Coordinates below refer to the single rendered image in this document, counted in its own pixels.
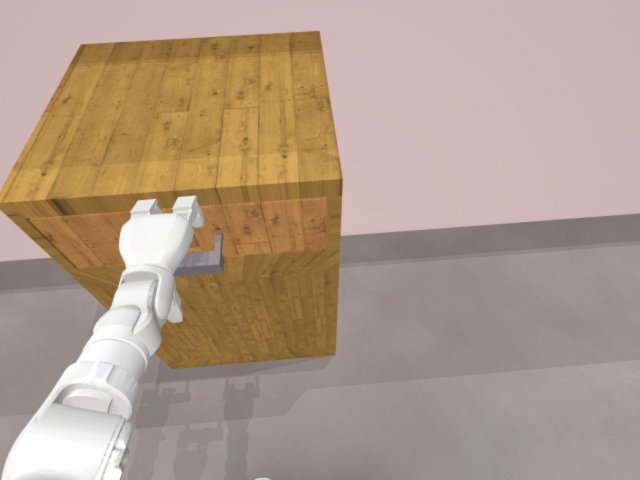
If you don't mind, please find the left robot upper arm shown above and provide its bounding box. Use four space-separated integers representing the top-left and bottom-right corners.
9 403 134 480

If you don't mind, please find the drawer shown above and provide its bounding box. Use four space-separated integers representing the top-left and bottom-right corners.
30 197 327 268

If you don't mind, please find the handle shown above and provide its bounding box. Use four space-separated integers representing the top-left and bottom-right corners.
173 232 224 277

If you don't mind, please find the robot left hand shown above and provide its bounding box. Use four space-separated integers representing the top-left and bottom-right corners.
119 196 204 323

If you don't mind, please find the robot left forearm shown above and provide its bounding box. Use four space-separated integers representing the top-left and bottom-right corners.
1 264 175 480

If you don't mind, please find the cabinet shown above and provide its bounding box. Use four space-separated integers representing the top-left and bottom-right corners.
0 31 343 369

